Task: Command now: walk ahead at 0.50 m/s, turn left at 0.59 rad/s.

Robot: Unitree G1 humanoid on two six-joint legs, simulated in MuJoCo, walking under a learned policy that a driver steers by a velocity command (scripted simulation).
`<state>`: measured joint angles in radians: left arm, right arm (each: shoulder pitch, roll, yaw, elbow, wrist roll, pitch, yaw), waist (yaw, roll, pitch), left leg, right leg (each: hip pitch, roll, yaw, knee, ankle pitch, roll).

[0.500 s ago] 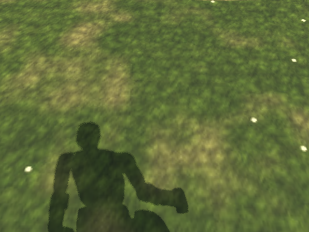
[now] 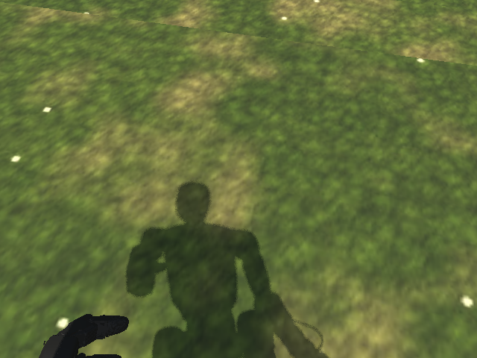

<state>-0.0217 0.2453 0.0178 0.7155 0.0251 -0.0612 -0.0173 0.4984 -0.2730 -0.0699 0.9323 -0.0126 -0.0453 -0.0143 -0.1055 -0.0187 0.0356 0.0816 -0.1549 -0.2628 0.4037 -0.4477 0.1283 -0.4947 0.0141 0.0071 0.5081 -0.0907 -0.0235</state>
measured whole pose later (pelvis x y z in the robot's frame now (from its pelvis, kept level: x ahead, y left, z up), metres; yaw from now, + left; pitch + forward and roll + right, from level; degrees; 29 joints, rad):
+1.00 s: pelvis +0.17 -0.02 +0.02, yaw -8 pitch +0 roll +2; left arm 0.28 0.27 0.06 0.77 0.01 0.05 0.00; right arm 0.17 -0.28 -0.06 0.81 -0.03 0.05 -0.02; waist 0.01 0.03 0.04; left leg -0.51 0.01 0.01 1.00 -0.37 -0.02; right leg -0.25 0.04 0.02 0.49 -0.25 -0.07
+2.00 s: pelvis +0.44 -0.18 +0.02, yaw -31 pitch +0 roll +0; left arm 0.31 0.24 0.04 0.85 0.01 -0.06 -0.02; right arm 0.27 -0.26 -0.04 0.85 -0.03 -0.03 0.03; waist -0.01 0.03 0.04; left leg -0.54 0.10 0.00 1.07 -0.26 0.04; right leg -0.15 0.08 -0.05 0.33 -0.19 -0.10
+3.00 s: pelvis +0.92 -0.47 +0.02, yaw -21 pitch +0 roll +0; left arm 0.18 0.23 0.04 0.86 0.03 -0.08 0.01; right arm 0.31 -0.27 -0.07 0.94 -0.02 -0.03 0.02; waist -0.03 0.04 0.05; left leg -0.42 0.02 -0.01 1.12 -0.33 0.08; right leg -0.26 0.00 -0.13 0.43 -0.18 -0.05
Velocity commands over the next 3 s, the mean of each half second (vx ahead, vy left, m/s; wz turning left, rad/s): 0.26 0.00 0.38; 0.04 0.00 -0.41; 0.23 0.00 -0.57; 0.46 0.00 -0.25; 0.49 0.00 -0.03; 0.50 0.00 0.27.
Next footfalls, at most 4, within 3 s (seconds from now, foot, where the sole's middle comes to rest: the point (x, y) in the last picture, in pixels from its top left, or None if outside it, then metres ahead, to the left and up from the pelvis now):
0.46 left None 0.28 0.12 -0.76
0.86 right None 0.21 -0.09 -0.76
1.32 left None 0.27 0.09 -0.76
1.78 right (322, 357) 0.43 -0.25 -0.76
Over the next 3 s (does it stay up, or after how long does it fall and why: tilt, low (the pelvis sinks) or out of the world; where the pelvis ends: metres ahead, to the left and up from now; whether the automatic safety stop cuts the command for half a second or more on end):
stays up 0.92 -0.47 0.02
